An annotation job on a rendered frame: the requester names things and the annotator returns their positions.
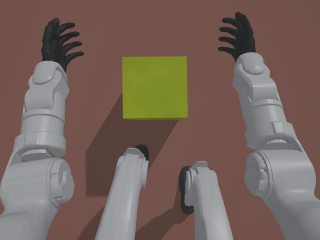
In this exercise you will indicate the robot left forearm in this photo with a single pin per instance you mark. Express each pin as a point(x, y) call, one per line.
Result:
point(43, 117)

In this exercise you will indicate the carton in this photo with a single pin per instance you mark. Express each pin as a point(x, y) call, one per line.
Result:
point(154, 88)

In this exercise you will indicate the right robot thigh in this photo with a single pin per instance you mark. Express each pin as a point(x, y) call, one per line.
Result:
point(210, 216)

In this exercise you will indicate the left robot upper arm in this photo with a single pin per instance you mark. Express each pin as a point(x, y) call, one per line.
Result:
point(32, 193)

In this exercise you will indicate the right robot hand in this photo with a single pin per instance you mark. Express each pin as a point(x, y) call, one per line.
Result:
point(244, 42)

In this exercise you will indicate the left robot shin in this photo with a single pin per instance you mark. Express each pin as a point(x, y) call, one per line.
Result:
point(130, 150)

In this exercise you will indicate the left robot hand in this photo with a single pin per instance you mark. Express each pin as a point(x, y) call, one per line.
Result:
point(52, 42)

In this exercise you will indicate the right robot upper arm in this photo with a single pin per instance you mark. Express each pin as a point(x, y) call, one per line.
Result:
point(285, 180)

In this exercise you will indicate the robot right forearm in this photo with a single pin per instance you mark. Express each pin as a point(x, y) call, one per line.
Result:
point(261, 107)

